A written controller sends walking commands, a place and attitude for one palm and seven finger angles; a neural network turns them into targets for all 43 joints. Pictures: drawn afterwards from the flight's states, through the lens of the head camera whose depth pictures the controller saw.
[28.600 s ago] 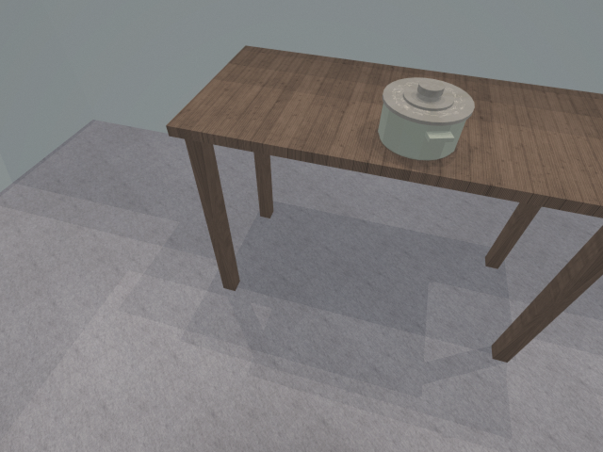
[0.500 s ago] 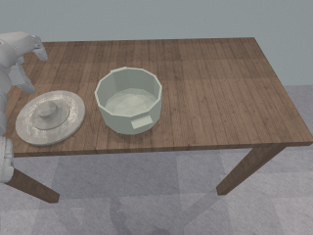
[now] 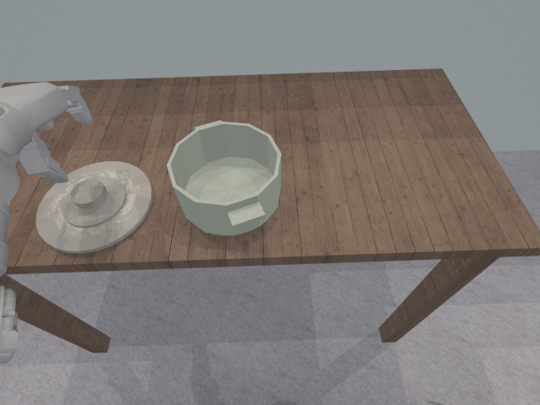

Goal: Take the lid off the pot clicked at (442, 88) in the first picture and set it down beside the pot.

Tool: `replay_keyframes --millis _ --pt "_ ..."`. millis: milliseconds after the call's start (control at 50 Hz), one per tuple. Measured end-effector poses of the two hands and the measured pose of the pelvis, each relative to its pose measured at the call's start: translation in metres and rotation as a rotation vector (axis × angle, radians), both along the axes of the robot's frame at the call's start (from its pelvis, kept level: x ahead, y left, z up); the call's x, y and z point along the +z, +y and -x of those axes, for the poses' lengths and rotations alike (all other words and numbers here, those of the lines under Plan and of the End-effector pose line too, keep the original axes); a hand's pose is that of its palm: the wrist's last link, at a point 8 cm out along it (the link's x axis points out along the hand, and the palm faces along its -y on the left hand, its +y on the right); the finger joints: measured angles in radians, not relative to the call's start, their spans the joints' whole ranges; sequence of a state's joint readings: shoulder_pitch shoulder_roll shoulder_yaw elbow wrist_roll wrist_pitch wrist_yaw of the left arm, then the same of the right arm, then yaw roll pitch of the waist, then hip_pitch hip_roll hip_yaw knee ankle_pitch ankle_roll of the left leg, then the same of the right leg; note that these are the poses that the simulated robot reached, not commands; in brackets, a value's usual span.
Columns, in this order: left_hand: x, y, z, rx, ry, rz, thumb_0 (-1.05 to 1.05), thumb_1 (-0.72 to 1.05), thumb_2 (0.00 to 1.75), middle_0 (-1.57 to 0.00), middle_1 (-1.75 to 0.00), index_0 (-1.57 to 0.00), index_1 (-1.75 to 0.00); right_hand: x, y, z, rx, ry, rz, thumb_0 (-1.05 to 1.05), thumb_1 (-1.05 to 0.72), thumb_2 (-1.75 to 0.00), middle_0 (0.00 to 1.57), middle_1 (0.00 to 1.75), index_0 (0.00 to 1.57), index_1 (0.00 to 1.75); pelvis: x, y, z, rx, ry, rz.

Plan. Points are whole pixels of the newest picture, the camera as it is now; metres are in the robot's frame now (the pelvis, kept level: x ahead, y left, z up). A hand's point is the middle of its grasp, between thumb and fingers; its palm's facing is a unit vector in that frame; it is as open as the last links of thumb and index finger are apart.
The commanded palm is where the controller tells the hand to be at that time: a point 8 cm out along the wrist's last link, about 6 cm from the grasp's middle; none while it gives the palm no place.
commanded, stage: draw the hand back to the body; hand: left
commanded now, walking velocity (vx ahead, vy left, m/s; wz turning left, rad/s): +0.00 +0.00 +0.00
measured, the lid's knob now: (89, 193) +0.46 +0.31 +0.02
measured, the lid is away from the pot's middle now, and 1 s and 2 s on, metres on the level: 0.24 0.24 0.24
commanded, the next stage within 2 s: step back with the hand held close in 1.90 s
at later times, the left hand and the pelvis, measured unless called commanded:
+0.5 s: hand (51, 142) +0.39 +0.24 +0.21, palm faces +0.39 -0.89 -0.25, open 10.5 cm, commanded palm +0.33 +0.28 +0.22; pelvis +0.01 -0.02 +0.00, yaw -1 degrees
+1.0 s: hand (24, 204) +0.30 +0.24 +0.21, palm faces +0.46 -0.86 -0.24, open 8.2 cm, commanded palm +0.25 +0.27 +0.21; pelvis +0.00 -0.03 +0.00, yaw -1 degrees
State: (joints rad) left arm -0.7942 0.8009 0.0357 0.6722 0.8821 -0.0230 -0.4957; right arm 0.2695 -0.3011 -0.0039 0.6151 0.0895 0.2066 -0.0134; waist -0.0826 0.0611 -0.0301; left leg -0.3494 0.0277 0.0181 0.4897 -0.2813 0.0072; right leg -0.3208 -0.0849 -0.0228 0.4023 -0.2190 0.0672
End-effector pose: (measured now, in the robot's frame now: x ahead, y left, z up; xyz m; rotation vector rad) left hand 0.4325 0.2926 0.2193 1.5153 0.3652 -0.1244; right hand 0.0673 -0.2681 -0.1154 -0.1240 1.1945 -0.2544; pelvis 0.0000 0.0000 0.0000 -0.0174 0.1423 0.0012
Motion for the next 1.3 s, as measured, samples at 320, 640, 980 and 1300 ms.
replay_keyframes --millis 320,640,980,1300 --pt "-0.018 -0.016 0.06 0.066 -0.598 1.014 0.0 0.03 0.57 -0.33 -0.9 -0.34 -0.9 0.029 0.028 -0.074 0.164 -0.303 0.023 0.0 -0.9 -0.9 0.2 0.3 0.2 0.3 0.002 -0.011 0.003 -0.013 -0.118 -0.004" --pt "-0.015 -0.006 0.109 0.209 -0.847 1.122 0.0 0.28 0.66 -0.29 -0.73 -0.3 -0.73 0.021 -0.01 -0.066 0.145 -0.305 0.065 0.01 -0.9 -0.9 0.2 0.3 0.2 0.3 0.003 -0.026 -0.008 -0.019 -0.152 -0.005" --pt "-0.007 -0.015 0.168 0.156 -0.916 1.111 0.01 0.64 0.8 -0.24 -0.48 -0.25 -0.47 0.037 0.004 -0.1 0.172 -0.463 0.04 0.01 -0.9 -0.9 0.2 0.3 0.2 0.3 0.003 -0.027 -0.002 -0.026 -0.186 -0.008" --pt "-0.012 -0.017 0.227 0.14 -0.932 1.11 0.01 0.87 0.89 -0.21 -0.31 -0.21 -0.31 0.045 0.029 -0.099 0.227 -0.517 0.02 0.01 -0.9 -0.9 0.2 0.3 0.2 0.3 0.004 -0.02 0.012 -0.023 -0.217 -0.008"
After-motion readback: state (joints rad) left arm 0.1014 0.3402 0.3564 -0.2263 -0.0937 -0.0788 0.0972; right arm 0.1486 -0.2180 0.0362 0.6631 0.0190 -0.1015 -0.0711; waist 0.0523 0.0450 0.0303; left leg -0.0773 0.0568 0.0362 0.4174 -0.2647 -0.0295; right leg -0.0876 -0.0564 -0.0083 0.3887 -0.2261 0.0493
